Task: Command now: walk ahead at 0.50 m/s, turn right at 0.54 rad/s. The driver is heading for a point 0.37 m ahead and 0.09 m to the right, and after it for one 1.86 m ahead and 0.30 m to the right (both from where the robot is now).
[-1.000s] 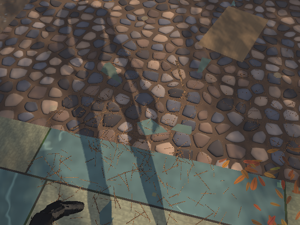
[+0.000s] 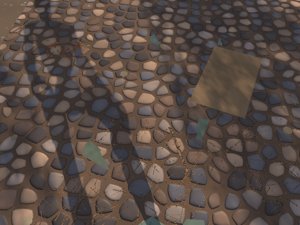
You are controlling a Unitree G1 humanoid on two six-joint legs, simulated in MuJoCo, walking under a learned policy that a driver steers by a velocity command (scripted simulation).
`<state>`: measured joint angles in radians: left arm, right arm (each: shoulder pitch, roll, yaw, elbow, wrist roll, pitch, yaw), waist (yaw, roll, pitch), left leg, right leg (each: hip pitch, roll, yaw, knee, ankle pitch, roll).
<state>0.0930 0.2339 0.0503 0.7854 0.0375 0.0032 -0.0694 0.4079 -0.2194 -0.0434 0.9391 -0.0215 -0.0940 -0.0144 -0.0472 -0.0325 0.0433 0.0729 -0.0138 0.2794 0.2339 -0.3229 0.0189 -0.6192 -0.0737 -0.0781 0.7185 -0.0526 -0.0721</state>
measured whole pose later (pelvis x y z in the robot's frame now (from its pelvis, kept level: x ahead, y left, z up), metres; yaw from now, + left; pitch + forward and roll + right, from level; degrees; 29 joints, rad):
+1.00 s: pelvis +0.52 -0.10 +0.01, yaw -23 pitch +1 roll +1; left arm 0.10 0.25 0.01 0.74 0.03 -0.04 -0.02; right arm 0.42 -0.23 -0.03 0.90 -0.01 -0.07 0.02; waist -0.07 -0.04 0.04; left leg -0.10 -0.06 0.00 0.31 -0.22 0.05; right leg -0.55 -0.03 0.02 0.71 -0.16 0.01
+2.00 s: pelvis +0.56 -0.13 +0.00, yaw +8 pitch +0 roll +0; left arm 0.20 0.26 0.04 0.73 0.01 0.04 0.03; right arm 0.22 -0.28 -0.05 0.72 -0.02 0.05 0.00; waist -0.01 0.01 0.04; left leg -0.28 -0.12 -0.14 0.50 -0.21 0.05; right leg -0.25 0.02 0.01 0.52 -0.31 -0.01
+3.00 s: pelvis +0.72 -0.22 +0.00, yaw -21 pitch +2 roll +0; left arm 0.45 0.27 0.04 0.83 0.01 -0.05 -0.01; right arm 0.12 -0.29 -0.03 0.73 -0.04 -0.02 0.06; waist 0.05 0.04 0.03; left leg -0.63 0.06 0.04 0.71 -0.08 -0.01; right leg 0.07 0.10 0.12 0.21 -0.30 -0.09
